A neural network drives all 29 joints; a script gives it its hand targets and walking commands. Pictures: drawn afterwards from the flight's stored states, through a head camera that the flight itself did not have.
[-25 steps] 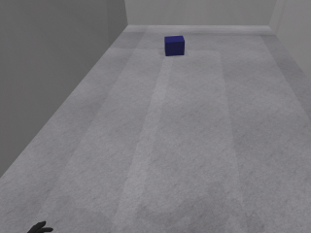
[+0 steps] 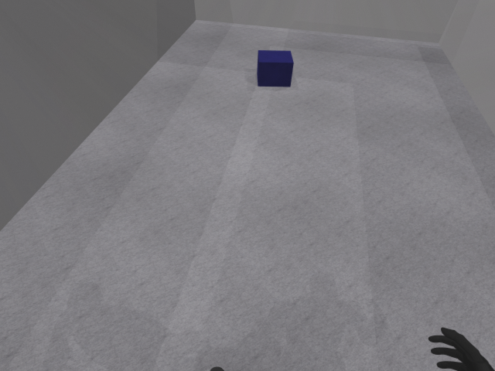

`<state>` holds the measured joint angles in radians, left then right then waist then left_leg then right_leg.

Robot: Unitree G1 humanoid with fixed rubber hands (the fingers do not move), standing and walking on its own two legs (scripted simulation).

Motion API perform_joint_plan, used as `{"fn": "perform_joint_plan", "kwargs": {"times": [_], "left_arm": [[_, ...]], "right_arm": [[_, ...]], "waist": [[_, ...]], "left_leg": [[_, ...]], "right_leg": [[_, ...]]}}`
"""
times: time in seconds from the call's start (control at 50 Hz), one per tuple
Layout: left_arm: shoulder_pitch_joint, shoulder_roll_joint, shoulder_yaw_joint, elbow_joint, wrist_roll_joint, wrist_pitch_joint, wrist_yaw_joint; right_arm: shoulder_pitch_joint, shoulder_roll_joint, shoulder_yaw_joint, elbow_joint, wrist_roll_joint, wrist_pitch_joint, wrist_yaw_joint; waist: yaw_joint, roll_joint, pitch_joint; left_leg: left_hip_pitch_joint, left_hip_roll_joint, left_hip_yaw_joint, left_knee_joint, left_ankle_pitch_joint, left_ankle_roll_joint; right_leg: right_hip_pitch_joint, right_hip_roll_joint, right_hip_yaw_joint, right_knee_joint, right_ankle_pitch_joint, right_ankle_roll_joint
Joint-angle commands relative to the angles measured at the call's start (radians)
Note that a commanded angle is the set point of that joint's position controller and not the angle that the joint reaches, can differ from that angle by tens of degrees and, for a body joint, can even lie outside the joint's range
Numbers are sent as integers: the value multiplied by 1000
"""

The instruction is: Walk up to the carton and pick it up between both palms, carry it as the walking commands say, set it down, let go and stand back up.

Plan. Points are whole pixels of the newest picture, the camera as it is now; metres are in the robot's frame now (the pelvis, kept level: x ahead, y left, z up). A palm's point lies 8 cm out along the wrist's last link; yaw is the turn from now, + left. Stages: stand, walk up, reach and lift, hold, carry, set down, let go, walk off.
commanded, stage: walk up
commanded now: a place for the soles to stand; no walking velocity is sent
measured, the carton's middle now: (274, 68) +2.45 -0.07 -0.66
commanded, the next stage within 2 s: none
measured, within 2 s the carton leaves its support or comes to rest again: neither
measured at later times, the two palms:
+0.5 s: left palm (172, 178) +0.57 +0.25 -0.07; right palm (467, 306) +0.31 -0.38 -0.10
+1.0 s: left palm (168, 156) +0.70 +0.29 -0.11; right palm (378, 119) +0.88 -0.34 -0.06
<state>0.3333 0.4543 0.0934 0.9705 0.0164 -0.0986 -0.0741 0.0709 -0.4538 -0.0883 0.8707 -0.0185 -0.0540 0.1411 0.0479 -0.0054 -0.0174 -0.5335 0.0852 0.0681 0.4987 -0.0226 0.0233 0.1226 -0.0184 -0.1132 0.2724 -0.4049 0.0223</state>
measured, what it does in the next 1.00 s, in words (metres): walks ahead: left foot, then right foot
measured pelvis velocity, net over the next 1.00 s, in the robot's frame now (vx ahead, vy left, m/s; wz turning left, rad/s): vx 0.69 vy -0.04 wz -0.02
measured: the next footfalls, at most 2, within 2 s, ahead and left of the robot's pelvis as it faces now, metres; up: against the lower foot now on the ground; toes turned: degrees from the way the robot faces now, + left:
left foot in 0.02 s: +0.21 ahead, +0.12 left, +0.00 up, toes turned +6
right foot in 0.48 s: +0.51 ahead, -0.17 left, +0.00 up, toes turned -11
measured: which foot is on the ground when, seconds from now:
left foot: up 0.00-0.00, down 0.02-0.48, up 0.50-0.90, down 0.92-1.00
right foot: down 0.00-0.04, up 0.06-0.46, down 0.48-0.94, up 0.96-1.00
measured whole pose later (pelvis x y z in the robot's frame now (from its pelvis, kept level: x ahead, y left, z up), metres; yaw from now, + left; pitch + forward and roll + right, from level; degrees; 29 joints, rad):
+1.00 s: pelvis +0.69 -0.04 +0.00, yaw -1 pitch +0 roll +0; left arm 0.31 0.44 0.07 0.95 0.00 -0.07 -0.04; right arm 0.03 -0.42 -0.07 0.83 -0.02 -0.09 0.09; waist 0.07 -0.02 0.06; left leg -0.45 0.02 0.12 0.61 -0.16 0.07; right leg -0.13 -0.04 -0.05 0.93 -0.47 -0.04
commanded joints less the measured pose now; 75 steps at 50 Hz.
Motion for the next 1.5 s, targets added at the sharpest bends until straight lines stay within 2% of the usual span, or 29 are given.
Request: {"fn": "perform_joint_plan", "kwargs": {"times": [0.0, 0.02, 0.04, 0.06, 0.14, 0.2, 0.38, 0.42, 0.44, 0.46, 0.48, 0.5, 0.52, 0.6, 0.72, 0.82, 0.88, 0.9, 0.92, 0.94, 0.96, 1.04, 1.12, 1.26, 1.32, 1.34, 1.36, 1.4, 1.48], "left_arm": [[-56, 127, 15, -135, 0, -7, 11], [-3, 121, 13, -168, -29, -11, 15], [-67, 220, 14, -146, -17, -12, 25], [-121, 231, 14, -144, -19, -17, 22], [-100, 208, 30, -96, -2, 4, -16], [-200, 179, 33, -126, 3, 16, -40], [-377, 122, -4, -167, -14, 24, -65], [-270, 137, 2, -135, -7, 29, -48], [-100, 183, 18, -86, -7, 25, -30], [67, 289, 56, -57, -1, 16, -7], [91, 367, 82, -75, 1, 2, 6], [53, 343, 76, -116, -6, -4, 20], [-33, 296, 65, -134, -27, -14, 28], [-155, 210, 32, -148, -26, -34, 26], [-135, 200, 38, -151, -13, -49, 13], [-95, 224, 39, -116, -17, -34, 21], [-126, 202, 27, -126, -15, -16, 36], [-105, 168, 12, -136, -14, -9, 37], [-35, 87, -5, -160, -22, -9, 36], [29, 174, 5, -157, -38, -4, 45], [-52, 227, 8, -139, -21, -6, 48], [-10, 180, 16, -94, -18, 1, 26], [-118, 141, 25, -134, -6, 14, -8], [-242, 106, 18, -169, -8, 16, -33], [-52, 169, 34, -114, -7, 6, -6], [108, 264, 66, -91, 4, 3, 15], [129, 330, 82, -119, 0, -5, 27], [-32, 271, 65, -172, -26, -4, 36], [-139, 223, 42, -185, -15, -14, 33]], "right_arm": [[369, -308, -110, 43, -19, -42, -54], [354, -360, -108, -21, -16, -55, -66], [297, -340, -112, -21, 24, -58, -72], [216, -301, -97, -43, 27, -61, -79], [124, -245, -58, -60, 18, -85, -91], [145, -234, -62, -76, 18, -94, -82], [198, -280, -58, -9, 6, -85, -85], [191, -283, -49, -1, -1, -70, -92], [180, -261, -37, -2, -13, -58, -92], [237, -193, -10, -22, -17, -51, -91], [290, -149, 2, -55, 25, -61, -101], [224, -213, 0, -48, 34, -61, -115], [202, -211, -1, -24, 40, -65, -111], [228, -197, -9, 10, 14, -44, -76], [1, -130, 3, -39, 1, -31, -26], [-101, -122, -14, -62, 10, -20, -21], [94, -163, -43, -15, 1, -22, -34], [271, -206, -64, 28, -14, -27, -52], [376, -297, -88, 17, -30, -35, -74], [318, -322, -83, -29, -5, -38, -81], [250, -286, -86, -34, 29, -37, -85], [142, -206, -44, -66, 24, -64, -105], [137, -201, -55, -97, 18, -77, -93], [184, -218, -49, -64, 12, -73, -87], [191, -199, -30, -58, -3, -57, -89], [236, -147, -6, -67, -11, -52, -91], [274, -130, 5, -87, 14, -53, -96], [240, -218, -16, -49, 22, -44, -109], [280, -195, -18, 0, 15, -32, -78]], "waist": [[-197, 235, -247], [-175, 271, -275], [-161, 131, -261], [-132, 62, -150], [-37, 138, -9], [-50, 80, 56], [-77, 97, 49], [-9, 70, -8], [83, -22, -102], [141, -240, -260], [101, -323, -299], [76, -121, -244], [47, -40, -188], [-36, -103, -26], [-26, -77, 52], [-23, -74, 71], [-116, -2, -37], [-186, 71, -167], [-200, 282, -289], [-174, 178, -312], [-150, 35, -210], [-46, 101, -14], [-54, 92, 60], [-74, 89, 41], [46, -37, -62], [125, -245, -198], [97, -275, -206], [41, -50, -97], [-34, -117, 23]], "left_leg": [[782, 142, -261, -93, -489, 140], [940, 348, -736, -251, -686, 226], [832, 380, -758, -287, -672, 252], [682, 326, -597, -282, -561, 210], [390, 210, -220, -336, -375, 152], [364, 214, -164, -414, -392, 192], [466, 174, 23, -327, 29, 131], [474, 168, 59, -140, 212, 109], [366, 126, 87, 138, 178, 80], [117, 29, 102, 518, -122, 48], [-179, -96, -48, 727, -535, 25], [-247, -61, -171, 805, -463, 46], [-213, -19, -194, 771, -383, 44], [-70, 61, -148, 584, -256, -9], [0, 27, -7, 163, 24, -31], [100, -18, 14, 34, 50, 12], [364, -55, 23, -28, -69, 78], [648, -4, -46, -33, -135, 132], [904, 251, -429, -66, -307, 200], [945, 359, -735, -190, -370, 318], [774, 348, -628, -215, -370, 281], [433, 205, -194, -236, -15, 186], [371, 196, -116, -337, -153, 231], [371, 140, -23, -235, 31, 141], [255, 81, 43, 143, 118, 83], [44, -3, 78, 514, -135, 42], [-171, -120, -52, 674, -528, 27], [-191, -23, -174, 724, -409, 34], [-37, 47, -128, 528, -286, -20]], "right_leg": [[-565, -37, -12, 764, 183, -114], [-859, 94, 106, 979, -117, -86], [-858, 17, 216, 1038, -29, -100], [-855, -32, 235, 1021, 55, -96], [-720, -104, 208, 802, 179, -38], [-748, -102, 175, 620, 216, -15], [-513, -46, 9, 227, 445, -56], [-379, -26, -3, 200, 365, -72], [-157, -18, 26, 185, 271, -113], [140, -187, 288, 191, 73, -170], [346, -414, 758, 105, 98, -306], [279, -415, 737, 53, 88, -311], [153, -380, 572, 49, 179, -290], [-249, -278, 224, -38, 268, -249], [-327, -183, 44, -135, 277, -195], [-220, -220, 54, -111, 424, -170], [-205, -182, -19, 219, 628, -154], [-365, -134, -43, 514, 522, -122], [-647, -7, -40, 832, 52, -95], [-800, 77, 106, 976, -109, -82], [-795, -9, 188, 998, -41, -94], [-688, -94, 212, 840, 103, -50], [-696, -119, 133, 565, 161, -18], [-450, -57, 7, 260, 408, -51], [-117, -34, 25, 185, 268, -100], [117, -236, 318, 152, 45, -181], [214, -448, 737, 13, -61, -288], [28, -398, 548, 1, -86, -290], [-326, -288, 220, -75, 11, -246]]}}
